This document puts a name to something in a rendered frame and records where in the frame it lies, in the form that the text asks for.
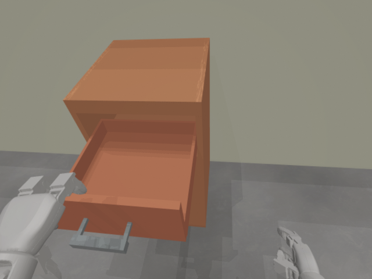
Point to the robot left hand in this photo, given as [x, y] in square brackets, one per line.
[29, 219]

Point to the cabinet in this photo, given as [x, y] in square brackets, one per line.
[156, 79]

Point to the handle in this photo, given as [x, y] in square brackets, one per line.
[81, 241]

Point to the robot right hand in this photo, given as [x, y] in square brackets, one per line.
[291, 264]

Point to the robot left forearm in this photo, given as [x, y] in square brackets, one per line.
[17, 265]

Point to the drawer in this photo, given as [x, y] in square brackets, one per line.
[139, 171]

